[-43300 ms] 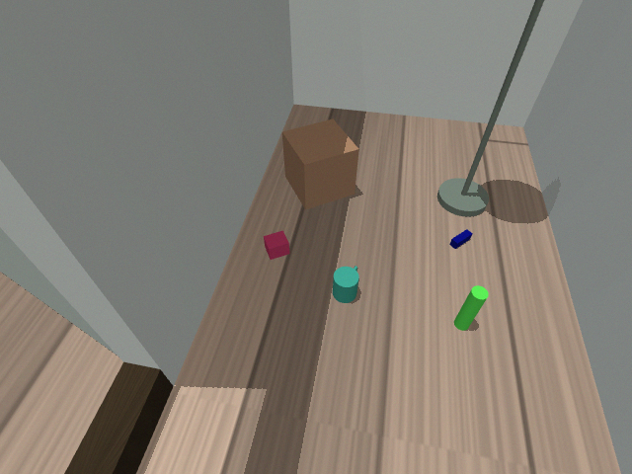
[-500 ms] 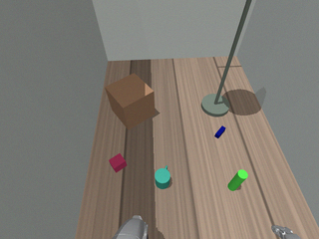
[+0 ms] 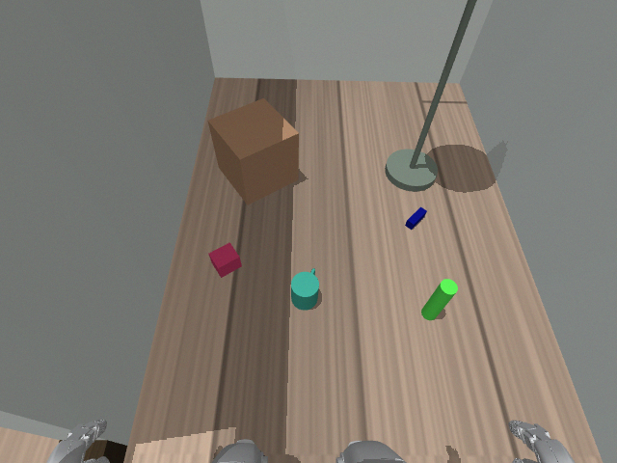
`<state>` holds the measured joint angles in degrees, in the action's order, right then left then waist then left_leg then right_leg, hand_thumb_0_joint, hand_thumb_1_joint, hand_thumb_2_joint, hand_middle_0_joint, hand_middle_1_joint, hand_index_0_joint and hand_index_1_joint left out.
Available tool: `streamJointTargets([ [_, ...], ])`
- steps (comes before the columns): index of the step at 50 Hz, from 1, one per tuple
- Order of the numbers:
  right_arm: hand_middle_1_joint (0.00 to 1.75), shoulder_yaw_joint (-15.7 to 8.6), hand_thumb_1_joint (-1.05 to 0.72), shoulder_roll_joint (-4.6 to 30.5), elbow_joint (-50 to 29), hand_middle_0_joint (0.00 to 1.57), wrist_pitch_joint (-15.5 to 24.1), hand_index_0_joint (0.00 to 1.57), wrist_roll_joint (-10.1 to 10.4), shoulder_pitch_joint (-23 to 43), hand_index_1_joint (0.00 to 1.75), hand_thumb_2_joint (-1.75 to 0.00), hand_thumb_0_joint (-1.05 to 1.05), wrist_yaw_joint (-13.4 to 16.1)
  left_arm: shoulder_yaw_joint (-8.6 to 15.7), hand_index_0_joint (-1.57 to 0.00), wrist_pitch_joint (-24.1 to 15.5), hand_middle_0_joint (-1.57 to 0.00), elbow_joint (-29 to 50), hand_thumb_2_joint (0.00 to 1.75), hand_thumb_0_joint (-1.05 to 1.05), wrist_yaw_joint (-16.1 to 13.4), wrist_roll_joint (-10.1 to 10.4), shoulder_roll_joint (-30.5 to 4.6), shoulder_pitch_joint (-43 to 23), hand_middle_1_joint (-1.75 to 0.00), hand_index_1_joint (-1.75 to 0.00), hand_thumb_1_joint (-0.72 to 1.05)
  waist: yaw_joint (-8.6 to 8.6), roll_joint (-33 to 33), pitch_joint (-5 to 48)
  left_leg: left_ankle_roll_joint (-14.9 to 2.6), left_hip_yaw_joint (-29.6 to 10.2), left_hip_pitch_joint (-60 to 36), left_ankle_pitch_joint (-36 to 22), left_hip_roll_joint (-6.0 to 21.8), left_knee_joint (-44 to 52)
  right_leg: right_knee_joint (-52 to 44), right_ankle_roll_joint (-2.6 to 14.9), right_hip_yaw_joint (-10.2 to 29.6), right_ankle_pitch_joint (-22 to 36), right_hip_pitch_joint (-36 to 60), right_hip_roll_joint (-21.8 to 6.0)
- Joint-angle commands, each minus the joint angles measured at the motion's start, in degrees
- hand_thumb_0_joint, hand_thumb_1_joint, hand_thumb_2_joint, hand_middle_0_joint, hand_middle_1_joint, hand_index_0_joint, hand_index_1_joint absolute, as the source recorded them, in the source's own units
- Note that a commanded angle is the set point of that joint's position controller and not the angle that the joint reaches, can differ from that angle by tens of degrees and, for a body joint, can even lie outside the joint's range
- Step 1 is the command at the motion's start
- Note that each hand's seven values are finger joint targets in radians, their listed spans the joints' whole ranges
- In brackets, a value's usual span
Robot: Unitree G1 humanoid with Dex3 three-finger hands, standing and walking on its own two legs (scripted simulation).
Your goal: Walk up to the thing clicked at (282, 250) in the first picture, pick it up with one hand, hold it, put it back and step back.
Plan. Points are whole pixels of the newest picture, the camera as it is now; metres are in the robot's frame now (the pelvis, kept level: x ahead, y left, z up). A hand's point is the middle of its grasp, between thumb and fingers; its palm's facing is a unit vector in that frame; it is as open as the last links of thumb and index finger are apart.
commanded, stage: step back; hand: left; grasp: from above
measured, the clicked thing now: (225, 260) +0.80 +0.27 -0.72
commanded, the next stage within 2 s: none
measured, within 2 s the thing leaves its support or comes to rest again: neither
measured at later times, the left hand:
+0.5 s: hand out of the picture -0.09 +0.26 -0.15, palm faces +0.07 -0.90 -0.43, open 7.4 cm
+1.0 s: hand out of the picture -0.27 +0.25 -0.14, palm faces +0.07 -0.90 -0.43, open 7.4 cm
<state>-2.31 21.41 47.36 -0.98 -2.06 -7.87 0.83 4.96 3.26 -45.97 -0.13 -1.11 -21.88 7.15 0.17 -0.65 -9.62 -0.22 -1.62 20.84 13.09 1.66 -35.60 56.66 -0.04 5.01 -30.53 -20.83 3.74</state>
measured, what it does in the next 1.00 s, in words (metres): walks backwards: right foot, then left foot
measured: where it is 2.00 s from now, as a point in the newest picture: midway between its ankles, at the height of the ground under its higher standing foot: outside the picture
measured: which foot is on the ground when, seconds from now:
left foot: down 0.00-0.08, up 0.10-0.42, down 0.44-0.78, up 0.80-1.00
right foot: up 0.00-0.04, down 0.06-0.46, up 0.48-0.72, down 0.74-1.00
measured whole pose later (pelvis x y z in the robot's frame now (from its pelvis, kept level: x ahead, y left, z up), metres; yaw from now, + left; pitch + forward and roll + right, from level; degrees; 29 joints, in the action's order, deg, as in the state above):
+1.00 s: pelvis -0.31 -0.03 +0.00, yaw +4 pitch -2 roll +0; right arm -3.8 23.6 55.1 -2.5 -1.9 -12.6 -1.4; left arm 4.1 -0.7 -54.2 0.2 -3.2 -21.5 12.8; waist -1.8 1.8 -4.3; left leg 0.7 -4.2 17.2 27.1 -1.0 -41.8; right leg 37.4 0.7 -0.2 -19.6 -16.1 -1.6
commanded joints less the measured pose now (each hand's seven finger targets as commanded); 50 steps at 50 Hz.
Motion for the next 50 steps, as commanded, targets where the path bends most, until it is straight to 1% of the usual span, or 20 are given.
streamJointTargets([
  [1, 0.30, -4.3, -0.90, 16.0, -4.2, 0.20, -0.2, 0.20, 0.8, 0.6, 0.30, -0.90, 0.00, 0.9, 2.7, -0.20, -2.3, -0.20, 1.4, 0.90, 0.00, -0.8, -0.1, -9.0, 6.8, -0.30, -0.30, 0.90, -1.22, 10.9, 15.3, -10.74, -9.8, -11.0, -21.7, 10.7, 1.9, -25.8, 0.53, -4.1, 11.6, 6.0, -1.8],
  [2, 0.30, -4.1, -0.90, 15.6, -4.4, 0.20, -0.8, 0.20, 1.1, 1.5, 0.30, -0.90, 0.00, 0.7, 2.9, -0.20, -2.5, -0.20, -0.1, 0.90, 0.00, -0.8, -0.5, -9.0, 9.3, -0.30, -0.30, 0.90, -2.23, 11.2, 15.6, -8.58, -8.8, -6.8, -16.7, 9.3, -0.1, -33.0, 1.19, -5.0, 17.6, 11.6, -1.5],
  [3, 0.30, -3.5, -0.90, 13.1, -4.6, 0.20, -1.1, 0.20, 1.5, 0.7, 0.30, -0.90, 0.00, 0.5, 3.7, -0.20, -3.1, -0.20, 0.2, 0.90, 0.00, -0.9, -1.4, -12.4, 8.8, -0.30, -0.30, 0.90, -1.69, 5.0, 14.4, -5.01, -8.2, 3.7, -5.1, 4.6, -4.2, -32.7, 2.88, 4.1, 18.1, 16.3, -5.7],
  [4, 0.30, -2.7, -0.90, 9.9, -5.9, 0.20, -0.9, 0.20, 1.9, 1.2, 0.30, -0.90, 0.00, 0.8, 5.4, -0.20, -3.1, -0.20, 1.6, 0.90, 0.00, -0.7, -1.3, -18.9, 7.2, -0.30, -0.30, 0.90, -2.11, -11.7, 12.1, -0.99, -3.8, 13.8, 14.8, -6.5, -15.1, -37.0, 9.33, 21.9, 20.5, 13.7, -19.4],
  [5, 0.30, -3.8, -0.90, 12.2, -5.7, 0.20, -1.4, 0.20, 1.4, 3.5, 0.30, -0.90, 0.00, 1.7, 5.9, -0.20, -3.0, -0.20, 3.3, 0.90, 0.00, -0.8, -1.5, -23.2, 4.0, -0.30, -0.30, 0.90, -4.55, -15.3, 9.6, 0.20, -7.9, 8.4, 23.5, -6.4, -30.0, -40.1, 18.57, 31.9, 21.1, -2.1, -29.3],
  [8, 0.30, -3.7, -0.90, 12.8, -1.9, 0.20, -1.2, 0.20, 2.5, -2.7, 0.30, -0.90, 0.00, 1.3, 3.7, -0.20, -3.2, -0.20, 4.7, 0.90, 0.00, -1.5, -1.2, -14.5, -4.8, -0.30, -0.30, 0.90, 1.62, -4.0, 7.3, 0.19, -10.2, 7.6, 13.8, -8.3, -36.7, -32.0, 11.95, 11.2, 32.3, -0.6, -17.6],
  [15, 0.30, -3.0, -0.90, 11.0, -3.1, 0.20, -0.9, 0.20, 1.0, -0.1, 0.30, -0.90, 0.00, 1.2, 3.2, -0.20, -2.2, -0.20, 3.9, 0.90, 0.00, -2.5, -1.6, -14.1, 4.2, -0.30, -0.30, 0.90, -4.40, -9.3, 10.3, 1.78, -3.9, 7.3, 18.6, -5.8, -18.6, -28.4, 12.57, 9.7, 40.7, 14.6, -18.8],
  [20, 0.30, -3.9, -0.90, 11.5, 0.8, 0.20, -1.1, 0.20, 0.8, -9.1, 0.30, -0.90, 0.00, 0.2, 2.5, -0.20, -1.3, -0.20, 5.1, 0.90, 0.00, -2.1, -0.3, -15.5, 0.5, -0.30, -0.30, 0.90, 0.05, -10.3, 15.9, -1.12, 2.1, -8.1, 8.6, -4.2, 4.9, -26.4, 8.58, 8.5, 30.9, 9.8, -17.8],
  [21, 0.30, -4.3, -0.90, 12.1, 1.2, 0.20, -1.1, 0.20, 0.5, -10.0, 0.30, -0.90, 0.00, 0.1, 1.8, -0.20, -1.0, -0.20, 5.0, 0.90, 0.00, -2.0, -0.2, -14.5, 0.5, -0.30, -0.30, 0.90, 1.08, -7.9, 15.1, -2.69, 0.1, -11.3, 4.5, -3.0, 9.2, -24.3, 5.86, 7.1, 24.9, 5.1, -16.0],
  [23, 0.30, -5.6, -0.90, 20.4, -1.0, 0.20, -1.4, 0.20, -0.1, -3.4, 0.30, -0.90, 0.00, -0.8, 1.2, -0.20, -1.5, -0.20, 5.7, 0.90, 0.00, -2.2, 0.2, -11.6, -1.4, -0.30, -0.30, 0.90, 1.18, 15.4, 12.0, -14.44, -26.4, -7.0, 1.3, 18.7, 18.6, -4.3, 0.14, -7.5, -1.9, -7.6, -1.3],
  [24, 0.30, -6.3, -0.90, 22.3, -2.1, 0.20, -1.2, 0.20, -0.5, -1.4, 0.30, -0.90, 0.00, -0.8, 2.7, -0.20, -1.4, -0.20, 5.4, 0.90, 0.00, -2.8, -0.6, -13.6, -4.4, -0.30, -0.30, 0.90, 3.17, 14.7, 9.2, -19.65, -31.4, 2.7, -0.5, 23.1, 21.1, 8.5, -0.24, 0.0, -7.3, -4.0, -1.2],
  [27, 0.30, -3.4, -0.90, 15.3, -2.8, 0.20, -0.6, 0.20, -0.6, 5.0, 0.30, -0.90, 0.00, 0.3, 2.5, -0.20, -0.7, -0.20, 0.9, 0.90, 0.00, -2.1, 1.1, -11.6, 2.4, -0.30, -0.30, 0.90, -3.05, 5.3, 7.6, -12.74, -12.6, 2.2, -15.5, 12.6, 13.7, 18.9, 0.92, 4.3, 1.0, -4.1, 2.2],
  [33, 0.30, -4.2, -0.90, 14.6, -2.1, 0.20, -1.2, 0.20, -0.4, 0.2, 0.30, -0.90, 0.00, -0.2, 1.5, -0.20, -2.7, -0.20, -0.1, 0.90, 0.00, -1.2, 0.1, -10.7, 3.9, -0.30, -0.30, 0.90, 0.48, 11.7, 11.0, -12.22, -11.2, -13.0, -8.0, 11.4, 9.5, -13.6, -0.59, -3.1, 0.7, -0.9, -2.9],
  [36, 0.30, -3.9, -0.90, 14.6, -1.5, 0.20, -2.3, 0.20, 0.4, 1.0, 0.30, -0.90, 0.00, -0.5, 1.3, -0.20, -4.5, -0.20, -4.4, 0.90, 0.00, -1.5, -0.7, -10.1, 10.4, -0.30, -0.30, 0.90, -2.03, 7.6, 13.7, -8.60, -7.5, -8.2, -0.4, 8.6, 1.2, -38.6, 1.15, -5.1, 12.8, 12.4, -1.6],
  [37, 0.30, -2.8, -0.90, 11.0, -1.5, 0.20, -2.2, 0.20, 0.5, 0.3, 0.30, -0.90, 0.00, -0.6, 2.4, -0.20, -5.1, -0.20, -5.0, 0.90, 0.00, -1.7, -1.7, -13.4, 9.8, -0.30, -0.30, 0.90, -1.76, -0.1, 12.1, -5.32, -5.6, 3.2, 8.0, 4.1, -5.3, -37.9, 2.83, 6.8, 10.3, 17.3, -6.8],
  [38, 0.30, -2.1, -0.90, 8.3, -2.6, 0.20, -1.9, 0.20, 0.6, 1.4, 0.30, -0.90, 0.00, -0.6, 3.8, -0.20, -5.4, -0.20, -3.2, 0.90, 0.00, -1.7, -1.9, -18.7, 7.3, -0.30, -0.30, 0.90, -2.32, -9.9, 9.4, -0.94, -4.5, 13.0, 16.9, -3.8, -9.7, -40.5, 7.57, 23.9, 3.2, 14.2, -19.1],
  [39, 0.30, -3.4, -0.90, 11.4, -2.5, 0.20, -2.2, 0.20, 0.3, 4.3, 0.30, -0.90, 0.00, 0.1, 4.5, -0.20, -5.3, -0.20, -2.2, 0.90, 0.00, -1.8, -1.9, -22.7, 3.7, -0.30, -0.30, 0.90, -4.32, -11.2, 7.0, 0.52, -10.3, 5.7, 20.2, -1.8, -19.3, -43.2, 15.62, 31.7, -2.0, -2.4, -28.2],
  [42, 0.30, -4.0, -0.90, 12.8, 0.9, 0.20, -1.3, 0.20, 1.4, 0.7, 0.30, -0.90, 0.00, -0.6, 2.9, -0.20, -5.9, -0.20, -1.6, 0.90, 0.00, -2.1, -1.4, -16.1, -1.8, -0.30, -0.30, 0.90, -0.29, -2.6, 5.2, 0.92, -9.1, 4.9, 11.6, -4.8, -26.4, -36.5, 11.72, 14.2, 8.5, -0.4, -18.7],
  [47, 0.30, -3.4, -0.90, 11.2, 1.3, 0.20, 0.4, 0.20, 0.1, 1.5, 0.30, -0.90, 0.00, -1.7, 3.5, -0.20, -5.7, -0.20, -3.3, 0.90, 0.00, -1.1, -2.1, -16.4, 2.6, -0.30, -0.30, 0.90, -3.69, -9.3, 5.8, 1.35, -2.7, 3.5, 16.2, -1.6, -6.3, -36.9, 10.11, 12.1, -6.8, 6.6, -17.3],
  [50, 0.30, -4.2, -0.90, 10.6, 4.8, 0.20, 2.0, 0.20, 0.2, -3.3, 0.30, -0.90, 0.00, -1.6, 1.7, -0.20, -4.4, -0.20, -3.7, 0.90, 0.00, -0.3, -1.5, -15.1, 2.7, -0.30, -0.30, 0.90, -0.95, -6.7, 7.0, -0.42, 1.9, -12.5, 8.5, -4.2, 12.7, -30.1, 7.20, 5.7, -0.7, 0.7, -13.2],
])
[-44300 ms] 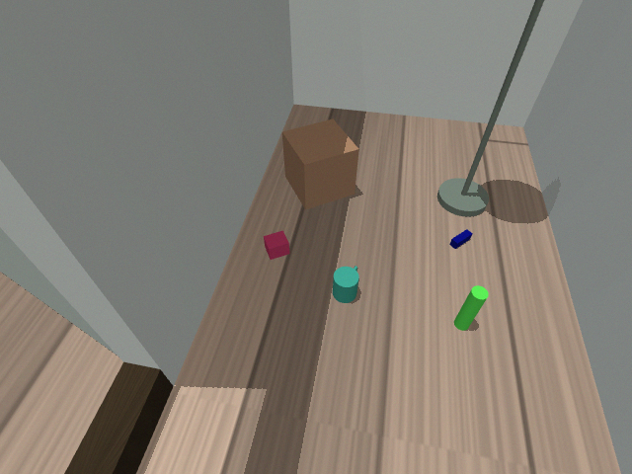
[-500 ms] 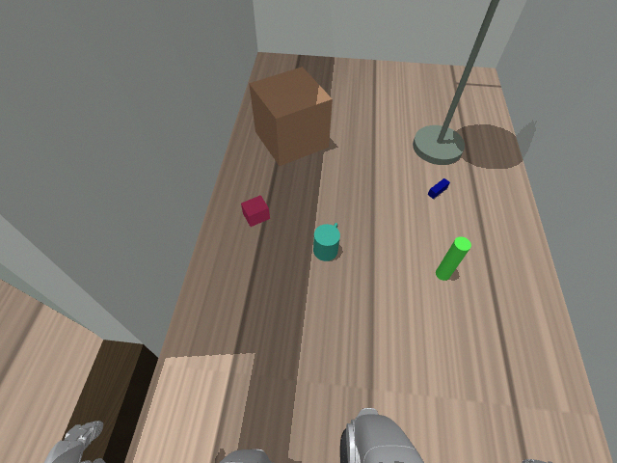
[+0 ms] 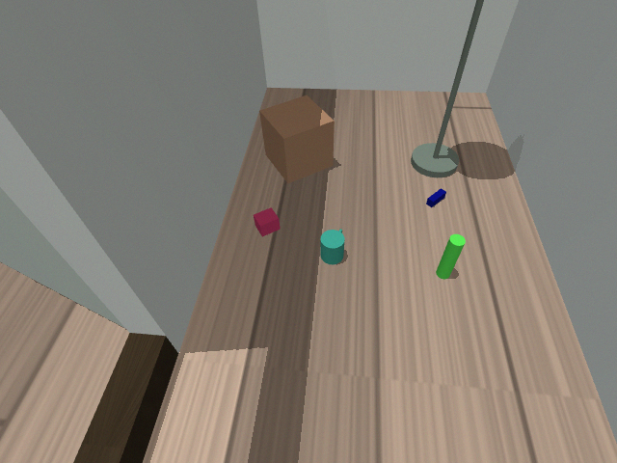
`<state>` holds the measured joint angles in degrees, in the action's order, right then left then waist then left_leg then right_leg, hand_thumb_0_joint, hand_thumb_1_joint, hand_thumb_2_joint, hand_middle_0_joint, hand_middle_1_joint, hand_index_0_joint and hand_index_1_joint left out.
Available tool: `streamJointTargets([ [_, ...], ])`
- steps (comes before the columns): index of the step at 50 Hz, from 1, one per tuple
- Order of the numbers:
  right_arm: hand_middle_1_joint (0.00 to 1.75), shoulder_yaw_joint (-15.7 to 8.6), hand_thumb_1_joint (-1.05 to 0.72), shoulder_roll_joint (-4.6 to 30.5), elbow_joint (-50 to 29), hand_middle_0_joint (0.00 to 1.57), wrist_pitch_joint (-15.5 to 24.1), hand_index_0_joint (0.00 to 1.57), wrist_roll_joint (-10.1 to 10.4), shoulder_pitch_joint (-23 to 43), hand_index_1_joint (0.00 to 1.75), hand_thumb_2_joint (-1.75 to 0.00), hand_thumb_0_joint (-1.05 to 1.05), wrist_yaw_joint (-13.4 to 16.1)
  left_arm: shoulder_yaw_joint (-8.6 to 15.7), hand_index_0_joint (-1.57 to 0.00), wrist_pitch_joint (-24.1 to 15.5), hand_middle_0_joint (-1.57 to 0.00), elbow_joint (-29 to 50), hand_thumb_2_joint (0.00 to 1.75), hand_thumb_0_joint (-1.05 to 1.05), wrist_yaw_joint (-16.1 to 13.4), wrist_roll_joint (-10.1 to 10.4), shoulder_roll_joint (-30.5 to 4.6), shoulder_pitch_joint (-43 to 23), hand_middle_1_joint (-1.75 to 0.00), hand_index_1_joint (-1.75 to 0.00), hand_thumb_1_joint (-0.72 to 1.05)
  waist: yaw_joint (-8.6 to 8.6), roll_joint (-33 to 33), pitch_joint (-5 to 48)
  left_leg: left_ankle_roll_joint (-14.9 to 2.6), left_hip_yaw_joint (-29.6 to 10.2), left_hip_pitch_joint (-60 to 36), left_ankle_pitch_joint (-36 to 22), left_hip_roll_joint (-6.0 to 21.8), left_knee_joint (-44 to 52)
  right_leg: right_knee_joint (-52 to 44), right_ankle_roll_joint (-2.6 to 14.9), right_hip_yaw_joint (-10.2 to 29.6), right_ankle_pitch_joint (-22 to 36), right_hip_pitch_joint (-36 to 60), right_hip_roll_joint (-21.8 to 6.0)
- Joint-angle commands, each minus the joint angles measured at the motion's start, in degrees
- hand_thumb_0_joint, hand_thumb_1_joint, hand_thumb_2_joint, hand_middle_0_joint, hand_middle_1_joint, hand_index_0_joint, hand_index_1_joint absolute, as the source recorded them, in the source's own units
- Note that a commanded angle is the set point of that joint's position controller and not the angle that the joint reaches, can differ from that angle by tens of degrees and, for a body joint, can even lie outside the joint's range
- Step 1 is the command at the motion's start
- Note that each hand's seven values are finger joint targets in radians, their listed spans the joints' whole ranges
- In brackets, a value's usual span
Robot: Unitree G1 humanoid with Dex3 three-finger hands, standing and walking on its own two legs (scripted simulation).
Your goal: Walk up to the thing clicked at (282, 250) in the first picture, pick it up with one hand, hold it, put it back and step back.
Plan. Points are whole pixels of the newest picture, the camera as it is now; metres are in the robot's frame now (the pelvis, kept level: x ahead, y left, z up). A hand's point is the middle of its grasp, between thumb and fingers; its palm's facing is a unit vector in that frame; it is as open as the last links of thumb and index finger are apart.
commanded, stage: step back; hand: left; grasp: from above
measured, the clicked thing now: (266, 222) +1.13 +0.23 -0.72
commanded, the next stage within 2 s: stand in 1.04 s
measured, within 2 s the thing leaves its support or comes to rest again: neither
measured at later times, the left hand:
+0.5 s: hand out of the picture +0.10 +0.28 -0.14, palm faces +0.01 -0.93 -0.36, open 7.4 cm
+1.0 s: hand out of the picture +0.15 +0.28 -0.13, palm faces -0.03 -0.94 -0.35, open 7.4 cm
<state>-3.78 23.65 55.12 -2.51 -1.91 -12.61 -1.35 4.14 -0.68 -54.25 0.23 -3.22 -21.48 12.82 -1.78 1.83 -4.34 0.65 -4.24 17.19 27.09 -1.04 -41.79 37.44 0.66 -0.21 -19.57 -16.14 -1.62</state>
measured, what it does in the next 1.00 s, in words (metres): steps on the spot: left foot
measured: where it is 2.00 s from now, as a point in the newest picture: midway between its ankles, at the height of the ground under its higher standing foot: outside the picture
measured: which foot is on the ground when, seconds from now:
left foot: up 0.00-0.00, down 0.02-1.00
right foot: down 0.00-1.00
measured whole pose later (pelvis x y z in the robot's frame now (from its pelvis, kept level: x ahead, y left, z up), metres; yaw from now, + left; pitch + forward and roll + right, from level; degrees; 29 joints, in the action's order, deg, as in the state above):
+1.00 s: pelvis +0.05 +0.02 +0.02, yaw -2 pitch -2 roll +0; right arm -1.5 18.7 62.9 0.4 -1.2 0.3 -0.3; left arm 1.3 -1.0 -62.1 0.2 -1.0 -20.7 4.5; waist -1.3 0.0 -4.1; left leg 0.1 2.1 10.7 11.8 1.3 -24.2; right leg 22.6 -1.4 1.6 -14.3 -6.7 -0.8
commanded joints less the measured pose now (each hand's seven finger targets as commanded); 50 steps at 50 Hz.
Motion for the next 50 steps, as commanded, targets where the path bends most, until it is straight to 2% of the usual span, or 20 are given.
streamJointTargets([
  [1, 0.30, -3.5, -0.90, 9.7, -2.1, 0.20, 3.9, 0.20, -0.7, -0.5, 0.30, -0.90, 0.00, 1.0, 1.5, -0.20, -0.1, -0.20, 4.6, 0.90, 0.00, -0.6, 0.7, -12.4, -1.5, -0.30, -0.30, 0.90, 1.91, -3.4, 2.9, -2.59, -3.0, -16.3, -3.5, 2.2, 21.4, -3.5, 4.75, 7.8, -10.3, -11.0, -5.5],
  [2, 0.30, -4.0, -0.90, 13.9, -2.5, 0.20, 4.3, 0.20, -0.9, -0.5, 0.30, -0.90, 0.00, 1.3, 0.4, -0.20, -0.2, -0.20, 5.5, 0.90, 0.00, -0.3, 1.9, -8.8, -3.4, -0.30, -0.30, 0.90, 2.81, 8.9, 3.3, -8.20, -26.0, -15.3, 13.0, 15.5, 29.0, 6.3, 0.60, 1.3, -10.9, -19.0, 1.4],
  [3, 0.30, -4.6, -0.90, 18.0, -3.1, 0.20, 4.4, 0.20, -0.4, 0.2, 0.30, -0.90, 0.00, 1.1, 2.1, -0.20, -0.4, -0.20, 4.9, 0.90, 0.00, -0.7, 1.6, -14.1, -7.5, -0.30, -0.30, 0.90, 4.28, 6.2, -0.2, -14.46, -31.7, -2.8, 22.4, 21.1, 32.0, 13.0, 0.32, 2.9, -13.7, -14.2, -0.2],
  [6, 0.30, -2.7, -0.90, 12.7, -3.4, 0.20, 5.5, 0.20, -0.7, 4.3, 0.30, -0.90, 0.00, 1.4, 1.6, -0.20, -1.1, -0.20, 3.0, 0.90, 0.00, 0.2, 2.4, -12.3, -4.0, -0.30, -0.30, 0.90, 1.01, 4.1, 0.2, -10.62, -16.8, -5.0, 4.8, 14.2, 26.0, 8.6, 0.77, 3.6, -7.5, -9.8, -1.5],
  [8, 0.30, -3.0, -0.90, 12.9, -2.7, 0.20, 5.1, 0.20, -0.5, 3.7, 0.30, -0.90, 0.00, 1.2, 1.9, -0.20, -1.6, -0.20, 2.1, 0.90, 0.00, 0.5, 2.1, -12.2, -3.3, -0.30, -0.30, 0.90, 1.81, 8.0, 1.6, -9.79, -12.5, -2.6, -0.9, 12.4, 23.8, 2.2, 0.58, 0.5, -7.0, -3.2, 0.2],
  [11, 0.30, -1.8, -0.90, 10.0, -3.3, 0.20, 3.7, 0.20, 0.5, 4.8, 0.30, -0.90, 0.00, 1.0, 2.2, -0.20, -2.2, -0.20, -0.3, 0.90, 0.00, -0.2, 1.6, -11.2, -0.2, -0.30, -0.30, 0.90, -1.16, 5.3, 3.0, -5.71, -6.1, 5.0, -5.2, 8.6, 15.3, -13.0, 1.26, -1.3, 2.4, 12.3, 3.0],
  [12, 0.30, -1.2, -0.90, 8.0, -4.0, 0.20, 3.6, 0.20, 0.7, 4.6, 0.30, -0.90, 0.00, 1.1, 2.9, -0.20, -2.4, -0.20, -0.8, 0.90, 0.00, -0.6, 1.1, -13.2, 1.3, -0.30, -0.30, 0.90, -2.04, 0.2, 3.9, -3.66, -4.4, 11.9, -3.5, 5.7, 9.6, -14.4, 2.76, 6.5, -0.3, 18.4, -0.7],
  [13, 0.30, -0.7, -0.90, 5.8, -4.7, 0.20, 3.5, 0.20, 0.9, 6.0, 0.30, -0.90, 0.00, 1.3, 3.7, -0.20, -2.7, -0.20, -1.1, 0.90, 0.00, -0.9, 0.8, -17.7, 3.4, -0.30, -0.30, 0.90, -3.46, -10.5, 3.5, -1.80, -0.6, 17.1, 2.8, -1.4, -2.0, -21.7, 7.34, 24.8, -13.7, 16.3, -12.1],
  [14, 0.30, -1.6, -0.90, 8.6, -3.9, 0.20, 3.4, 0.20, 0.2, 5.4, 0.30, -0.90, 0.00, 1.9, 4.4, -0.20, -3.0, -0.20, 0.0, 0.90, 0.00, -0.7, 0.8, -20.6, 0.7, -0.30, -0.30, 0.90, -2.68, -11.1, -0.1, -0.94, -1.0, 15.1, 7.2, -0.1, -10.2, -24.9, 12.95, 32.4, -20.0, 7.8, -20.8],
  [15, 0.30, -2.0, -0.90, 10.3, -3.2, 0.20, 3.5, 0.20, 0.2, 3.2, 0.30, -0.90, 0.00, 2.0, 4.2, -0.20, -3.0, -0.20, 1.5, 0.90, 0.00, -0.7, 1.2, -19.3, -1.8, -0.30, -0.30, 0.90, -1.36, -7.4, -1.8, -1.05, -3.4, 14.4, 5.0, 1.5, -12.3, -24.3, 14.19, 31.3, -17.4, 5.8, -21.2],
  [20, 0.30, -1.3, -0.90, 7.4, -0.4, 0.20, 4.4, 0.20, 0.4, -0.2, 0.30, -0.90, 0.00, 1.1, 2.5, -0.20, -3.2, -0.20, 2.0, 0.90, 0.00, -0.7, 1.5, -15.4, -5.9, -0.30, -0.30, 0.90, 0.87, -10.3, 2.7, -0.69, 3.0, 2.9, -2.2, 2.9, 0.8, -16.7, 9.06, 11.7, 10.4, 3.5, -12.5],
  [23, 0.30, -1.8, -0.90, 6.6, 1.3, 0.20, 4.7, 0.20, 0.2, -1.1, 0.30, -0.90, 0.00, 1.6, 0.9, -0.20, -1.8, -0.20, 2.5, 0.90, 0.00, -0.5, 2.3, -13.2, -7.9, -0.30, -0.30, 0.90, 3.01, -7.5, 4.3, -0.86, 5.2, -10.1, -16.9, 1.0, 17.3, -7.7, 5.41, 5.9, 18.3, -1.7, -8.4],
  [24, 0.30, -2.1, -0.90, 8.1, 1.3, 0.20, 4.9, 0.20, -0.2, -0.7, 0.30, -0.90, 0.00, 2.0, 0.1, -0.20, -1.6, -0.20, 2.7, 0.90, 0.00, -0.5, 2.8, -11.2, -7.4, -0.30, -0.30, 0.90, 3.01, -3.0, 5.8, -2.21, -0.6, -12.3, -22.8, 5.3, 18.6, -3.9, 3.02, 4.2, 18.7, -2.8, -6.1],
  [25, 0.30, -2.1, -0.90, 10.6, 0.1, 0.20, 5.2, 0.20, -0.3, 2.7, 0.30, -0.90, 0.00, 2.3, -0.6, -0.20, -1.1, -0.20, 2.4, 0.90, 0.00, -0.5, 3.6, -9.1, -6.1, -0.30, -0.30, 0.90, 1.23, 3.0, 6.0, -5.62, -12.1, -9.6, -20.5, 13.7, 22.6, -0.7, 0.36, 2.1, 8.5, -4.3, -1.1],
  [26, 0.30, -2.1, -0.90, 13.5, -0.5, 0.20, 5.1, 0.20, 0.1, 5.6, 0.30, -0.90, 0.00, 2.2, 0.2, -0.20, -0.4, -0.20, 1.0, 0.90, 0.00, -0.8, 3.8, -11.1, -5.6, -0.30, -0.30, 0.90, 0.47, 4.2, 5.2, -10.42, -14.3, -1.8, -15.5, 17.4, 22.7, -0.6, 0.26, 0.6, -4.9, 1.3, 0.2],
  [27, 0.30, -2.0, -0.90, 13.1, -0.5, 0.20, 4.9, 0.20, 0.1, 8.0, 0.30, -0.90, 0.00, 2.0, 0.1, -0.20, -0.4, -0.20, -0.2, 0.90, 0.00, -0.8, 3.3, -11.4, -5.0, -0.30, -0.30, 0.90, -0.08, 4.0, 4.0, -10.59, -13.5, 0.9, -14.1, 17.2, 22.6, -2.0, 0.51, 1.1, -5.7, 4.6, -0.4],
  [29, 0.30, -1.0, -0.90, 10.7, -0.2, 0.20, 4.7, 0.20, 0.4, 10.3, 0.30, -0.90, 0.00, 2.0, -0.2, -0.20, -1.1, -0.20, -1.6, 0.90, 0.00, -0.8, 2.8, -10.9, -4.3, -0.30, -0.30, 0.90, -0.95, 4.1, 5.1, -6.20, -7.2, -2.2, -21.0, 13.0, 19.5, -9.1, 1.30, 2.7, 4.7, 6.2, -1.5],
  [32, 0.30, 0.0, -0.90, 8.3, 1.4, 0.20, 4.8, 0.20, 1.1, 9.4, 0.30, -0.90, 0.00, 2.1, 0.1, -0.20, -1.8, -0.20, -2.5, 0.90, 0.00, -0.8, 3.2, -12.5, -6.0, -0.30, -0.30, 0.90, 0.77, 2.3, 7.6, -2.79, -1.6, -5.4, -28.7, 8.5, 16.7, -10.7, 1.49, 5.8, 18.8, 8.5, -4.1],
  [39, 0.30, -0.1, -0.90, 8.2, 3.5, 0.20, 4.3, 0.20, 1.5, 11.9, 0.30, -0.90, 0.00, 2.2, -0.4, -0.20, -1.7, -0.20, -4.1, 0.90, 0.00, -1.3, 2.9, -12.0, -7.8, -0.30, -0.30, 0.90, 1.02, -0.7, 11.9, -3.09, 1.1, -12.6, -39.4, 9.1, 16.0, -13.0, 0.86, 4.5, 26.7, 10.5, -4.8],
  [50, 0.30, 0.2, -0.90, 6.9, 4.8, 0.20, 4.1, 0.20, 0.8, 15.2, 0.30, -0.90, 0.00, 1.7, -0.6, -0.20, -1.4, -0.20, -4.6, 0.90, 0.00, -0.9, 2.3, -11.7, -9.6, -0.30, -0.30, 0.90, 0.94, -2.3, 6.7, -1.73, 2.1, -10.3, -23.6, 8.3, 21.9, -18.9, 0.72, 6.2, 19.7, 9.1, -5.1],
])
